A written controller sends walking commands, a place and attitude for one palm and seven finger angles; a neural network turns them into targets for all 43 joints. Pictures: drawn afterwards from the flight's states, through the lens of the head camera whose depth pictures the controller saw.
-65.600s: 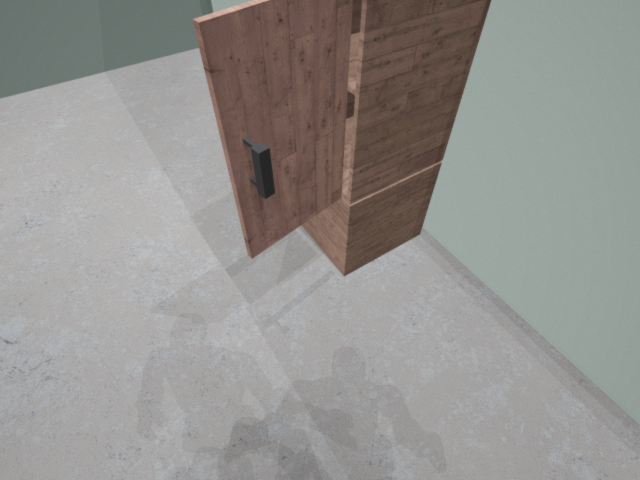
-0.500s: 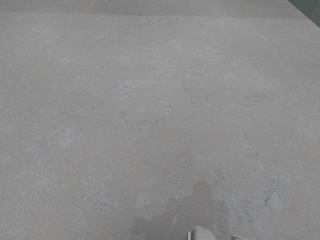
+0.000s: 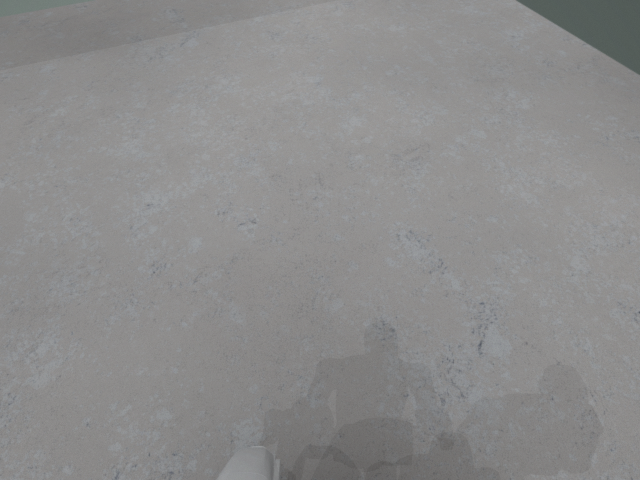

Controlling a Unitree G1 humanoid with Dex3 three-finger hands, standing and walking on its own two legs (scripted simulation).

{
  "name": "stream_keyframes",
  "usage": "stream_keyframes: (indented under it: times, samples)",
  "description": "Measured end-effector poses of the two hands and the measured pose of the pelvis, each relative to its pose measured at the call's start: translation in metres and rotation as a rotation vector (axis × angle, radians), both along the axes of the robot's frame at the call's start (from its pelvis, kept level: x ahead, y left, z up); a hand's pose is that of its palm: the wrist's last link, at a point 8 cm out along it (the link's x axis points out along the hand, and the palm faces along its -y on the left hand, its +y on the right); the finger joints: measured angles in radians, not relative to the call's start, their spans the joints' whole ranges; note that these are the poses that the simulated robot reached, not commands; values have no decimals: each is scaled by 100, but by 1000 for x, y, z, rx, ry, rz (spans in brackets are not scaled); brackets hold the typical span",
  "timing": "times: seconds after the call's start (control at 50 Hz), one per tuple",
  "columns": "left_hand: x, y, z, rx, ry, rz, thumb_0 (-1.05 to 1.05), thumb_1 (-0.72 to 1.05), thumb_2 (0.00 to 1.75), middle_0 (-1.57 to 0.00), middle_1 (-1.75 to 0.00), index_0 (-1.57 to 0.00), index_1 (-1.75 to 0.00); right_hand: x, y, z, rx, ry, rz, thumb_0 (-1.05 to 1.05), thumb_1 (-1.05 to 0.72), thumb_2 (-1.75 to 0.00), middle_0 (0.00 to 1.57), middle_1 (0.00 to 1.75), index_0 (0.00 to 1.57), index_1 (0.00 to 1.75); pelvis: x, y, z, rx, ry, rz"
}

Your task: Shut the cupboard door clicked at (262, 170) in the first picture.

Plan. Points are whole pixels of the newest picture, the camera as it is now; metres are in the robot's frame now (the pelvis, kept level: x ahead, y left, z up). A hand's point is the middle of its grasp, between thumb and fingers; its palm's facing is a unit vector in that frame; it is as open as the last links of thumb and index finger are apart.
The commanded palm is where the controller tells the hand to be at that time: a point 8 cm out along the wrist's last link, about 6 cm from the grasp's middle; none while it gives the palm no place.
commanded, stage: turn to face it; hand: left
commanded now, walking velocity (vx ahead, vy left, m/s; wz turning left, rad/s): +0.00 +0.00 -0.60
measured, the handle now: out of the picture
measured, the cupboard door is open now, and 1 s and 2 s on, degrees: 34 34 34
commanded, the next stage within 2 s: none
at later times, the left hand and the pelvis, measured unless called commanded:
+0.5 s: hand (183, 436) +0.19 +0.22 -0.16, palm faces -0.28 -0.93 -0.23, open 7.4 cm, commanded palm none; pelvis +0.02 +0.04 +0.00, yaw -19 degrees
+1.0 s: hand (236, 427) +0.20 +0.15 -0.18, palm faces -0.51 -0.84 -0.19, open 7.4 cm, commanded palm none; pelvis +0.04 +0.02 -0.01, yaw -35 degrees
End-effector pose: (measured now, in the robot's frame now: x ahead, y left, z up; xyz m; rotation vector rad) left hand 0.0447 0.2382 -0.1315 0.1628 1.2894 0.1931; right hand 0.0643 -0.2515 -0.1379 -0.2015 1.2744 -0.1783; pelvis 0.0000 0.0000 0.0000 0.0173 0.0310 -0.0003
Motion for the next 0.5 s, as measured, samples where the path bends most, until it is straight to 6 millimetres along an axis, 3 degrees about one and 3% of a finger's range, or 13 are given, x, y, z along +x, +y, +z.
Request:
stream_keyframes:
  times: [0.12, 0.22, 0.36, 0.5]
  samples:
    - [20, 20, -5, -10, 6, -51, 0, 91, 90, -21, -30, -20, -30, 29, 16, 11, -12, -100, -33, 1, -91, -90, 20, 29, 20, 30, 10, 18, -1, -6, 2, -70]
    - [48, 49, -24, -19, -4, -94, 0, 91, 90, -20, -30, -20, -30, 40, 35, 14, -50, -183, -57, 1, -90, -89, 20, 29, 20, 30, 19, 40, -14, -29, 3, -131]
    - [100, 60, -11, -16, -46, -212, 1, 91, 90, -20, -30, -20, -30, 5, 48, 26, -61, -137, -123, 1, -90, -89, 21, 30, 21, 30, 22, 48, -2, -50, -9, -228]
    - [147, 30, 3, -4, -89, -362, 1, 91, 90, -20, -30, -19, -30, -54, 34, 15, -44, -67, -272, 1, -90, -89, 21, 30, 21, 30, 20, 39, -1, -52, -11, -327]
